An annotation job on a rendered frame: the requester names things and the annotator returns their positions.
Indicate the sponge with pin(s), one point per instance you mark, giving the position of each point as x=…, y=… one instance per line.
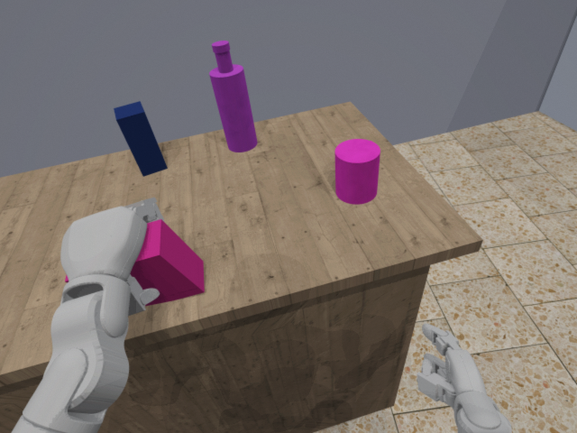
x=167, y=264

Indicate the table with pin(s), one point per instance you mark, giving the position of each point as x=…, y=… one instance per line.
x=310, y=303

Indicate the right robot forearm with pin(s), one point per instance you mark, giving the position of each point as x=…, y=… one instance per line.
x=476, y=412

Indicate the right robot hand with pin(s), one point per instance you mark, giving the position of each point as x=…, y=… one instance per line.
x=443, y=381

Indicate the left robot forearm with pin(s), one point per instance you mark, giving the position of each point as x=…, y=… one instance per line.
x=88, y=369

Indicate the left robot hand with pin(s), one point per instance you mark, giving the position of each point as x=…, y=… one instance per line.
x=109, y=242

